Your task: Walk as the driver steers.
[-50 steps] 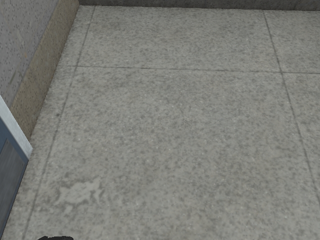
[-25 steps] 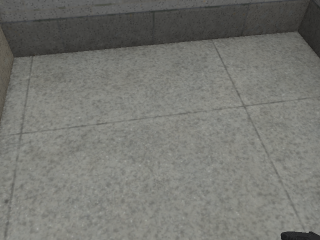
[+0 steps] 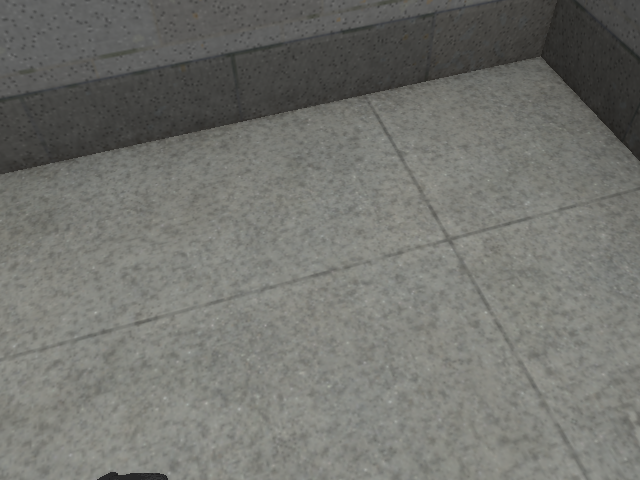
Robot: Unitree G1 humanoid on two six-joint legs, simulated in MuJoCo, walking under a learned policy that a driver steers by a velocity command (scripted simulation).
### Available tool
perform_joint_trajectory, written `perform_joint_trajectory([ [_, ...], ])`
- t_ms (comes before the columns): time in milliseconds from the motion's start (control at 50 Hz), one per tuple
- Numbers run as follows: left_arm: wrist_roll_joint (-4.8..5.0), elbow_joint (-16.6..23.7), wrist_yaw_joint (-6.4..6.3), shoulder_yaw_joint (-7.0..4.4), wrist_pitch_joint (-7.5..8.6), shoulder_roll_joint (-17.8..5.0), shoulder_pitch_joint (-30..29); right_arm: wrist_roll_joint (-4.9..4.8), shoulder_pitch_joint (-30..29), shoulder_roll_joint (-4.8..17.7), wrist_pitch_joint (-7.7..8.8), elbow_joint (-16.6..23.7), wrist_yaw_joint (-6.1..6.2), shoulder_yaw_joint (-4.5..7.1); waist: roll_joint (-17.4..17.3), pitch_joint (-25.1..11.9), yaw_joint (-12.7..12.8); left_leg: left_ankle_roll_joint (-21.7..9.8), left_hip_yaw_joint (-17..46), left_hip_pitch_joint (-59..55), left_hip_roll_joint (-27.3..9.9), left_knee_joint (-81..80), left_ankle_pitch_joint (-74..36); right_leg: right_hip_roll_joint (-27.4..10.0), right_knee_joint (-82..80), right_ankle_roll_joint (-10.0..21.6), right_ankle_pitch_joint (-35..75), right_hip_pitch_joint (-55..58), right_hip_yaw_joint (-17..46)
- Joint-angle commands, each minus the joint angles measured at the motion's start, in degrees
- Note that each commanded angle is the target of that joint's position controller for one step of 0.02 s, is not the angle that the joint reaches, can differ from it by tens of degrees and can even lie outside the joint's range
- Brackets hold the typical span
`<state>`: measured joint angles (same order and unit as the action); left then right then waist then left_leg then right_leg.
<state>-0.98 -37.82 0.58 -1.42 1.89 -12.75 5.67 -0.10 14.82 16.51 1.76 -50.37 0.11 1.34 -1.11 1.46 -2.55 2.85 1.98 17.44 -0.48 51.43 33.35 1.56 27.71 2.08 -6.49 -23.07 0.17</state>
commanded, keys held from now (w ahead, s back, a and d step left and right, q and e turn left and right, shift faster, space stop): no key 0.78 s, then w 0.22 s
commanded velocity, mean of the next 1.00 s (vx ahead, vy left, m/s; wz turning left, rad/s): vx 0.06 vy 0.00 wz -0.01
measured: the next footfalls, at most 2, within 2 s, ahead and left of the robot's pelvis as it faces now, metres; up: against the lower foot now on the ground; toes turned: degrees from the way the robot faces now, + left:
left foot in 0.18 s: +0.07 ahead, +0.15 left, +0.00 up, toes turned -1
left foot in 1.40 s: +0.36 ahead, +0.11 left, +0.00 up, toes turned +1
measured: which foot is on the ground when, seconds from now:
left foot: up 0.00-0.16, down 0.18-1.00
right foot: down 0.00-1.00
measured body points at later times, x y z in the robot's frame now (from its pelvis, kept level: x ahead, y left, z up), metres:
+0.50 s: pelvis +0.05 +0.02 +0.00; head +0.06 +0.03 +0.45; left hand +0.15 +0.28 -0.13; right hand +0.12 -0.23 -0.14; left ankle +0.03 +0.15 -0.73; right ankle +0.09 -0.10 -0.73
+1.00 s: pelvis +0.09 +0.01 +0.00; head +0.09 +0.00 +0.45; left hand +0.15 +0.27 -0.14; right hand +0.08 -0.25 -0.15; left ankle +0.03 +0.15 -0.73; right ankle +0.09 -0.09 -0.72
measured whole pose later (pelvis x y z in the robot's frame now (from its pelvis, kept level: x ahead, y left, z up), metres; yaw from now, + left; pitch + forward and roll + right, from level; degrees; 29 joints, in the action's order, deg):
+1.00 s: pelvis +0.09 +0.01 +0.00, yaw -1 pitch -1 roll +0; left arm 1.6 -60.9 -1.0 -3.2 2.1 -12.7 13.4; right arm -1.6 20.3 14.1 1.9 -59.5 1.7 2.7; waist -1.5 -0.7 -0.9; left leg 0.1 0.8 6.2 -1.7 28.0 21.6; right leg 0.0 36.0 3.7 -22.6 -15.6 -2.5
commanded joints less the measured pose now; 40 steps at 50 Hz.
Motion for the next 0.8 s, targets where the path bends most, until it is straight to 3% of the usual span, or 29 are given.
perform_joint_trajectory([
  [20,-0.06,1.8,0.07,-2.10,-0.19,-8.0,0.2,0.16,2.9,5.3,-2.39,2.0,1.30,1.64,7.3,-7.8,0.2,2.1,2.1,6.4,-4.0,1.1,-2.1,-15.3,-9.4,10.7,15.3,11.1,16.3],
  [80,-0.74,0.9,-0.49,-2.16,-0.63,-7.5,-1.7,0.46,4.1,3.1,-3.06,0.6,1.89,1.26,9.4,-7.9,-0.3,2.1,-0.3,-2.2,-2.4,-7.5,-9.8,-12.0,-11.1,9.9,7.8,4.6,11.4],
  [140,-0.01,-0.7,-0.94,-1.83,-0.96,-6.7,-1.9,0.92,3.3,2.4,-2.92,-0.1,1.62,1.24,8.5,-7.4,-0.7,0.2,-1.7,-8.9,-1.6,-18.7,-21.5,-10.4,-10.7,8.0,-6.7,1.9,9.9],
  [180,-0.04,-2.9,-0.85,-1.16,-0.92,-4.9,1.2,2.16,1.3,3.9,-2.81,0.9,1.50,1.30,6.0,-4.4,0.1,-2.1,1.0,-11.0,-3.9,-24.7,-25.1,-7.6,-10.4,3.0,-19.9,-1.0,9.2],
  [200,-0.44,-3.3,-0.70,-1.33,-0.85,-5.4,2.4,1.73,0.1,6.9,-2.79,1.6,1.78,1.84,2.0,-1.7,1.9,-3.8,2.7,-7.9,-6.2,-26.0,-21.4,-5.1,-8.8,0.9,-22.0,-1.1,7.5],
  [220,-0.22,-3.4,-0.97,-1.56,-0.97,-5.4,2.8,1.00,-1.4,7.9,-2.67,0.6,1.77,2.43,-4.4,0.3,3.1,-5.3,2.8,0.3,-5.2,-27.7,-9.4,-2.3,-6.8,-0.7,-17.5,3.4,3.7],
  [260,0.32,-4.2,-1.85,-1.86,-1.56,-6.0,1.6,1.58,-3.4,3.9,-1.67,0.7,1.33,1.31,-5.2,0.6,2.5,-4.2,2.8,4.1,-4.5,-30.9,-8.5,-2.4,-3.6,-0.5,-11.4,8.8,3.0],
  [340,0.27,-6.7,-2.34,-2.09,-2.14,-5.6,3.5,0.83,-2.3,3.8,-0.04,-0.6,0.91,1.04,-2.6,-1.4,2.2,-3.3,2.0,0.5,-3.7,-29.1,-17.7,-2.8,-2.0,0.3,-1.4,11.4,2.8],
  [500,0.92,-11.5,-2.87,-2.53,-2.71,-5.8,4.4,0.55,-1.0,3.3,-0.46,-2.9,1.33,0.76,1.0,-2.3,1.7,-3.8,0.8,-2.6,-2.5,-28.3,-25.1,-3.2,-1.4,-0.2,6.7,13.9,2.6],
  [780,1.19,-19.0,-3.81,-2.54,-3.42,-6.1,4.1,0.53,0.1,2.1,-0.93,-6.1,1.63,0.66,0.9,-0.7,2.0,-3.6,-0.7,-3.8,-1.4,-30.4,-25.0,-3.4,-2.7,-0.5,5.7,14.9,2.5],
  [800,1.22,-20.0,-3.78,-2.35,-3.47,-5.3,5.2,0.47,1.6,1.7,-1.01,-7.0,1.68,0.62,0.6,-1.9,2.0,-3.8,-1.0,-4.3,-1.0,-31.1,-18.5,-2.6,-2.7,-0.5,-0.7,15.3,1.5],
])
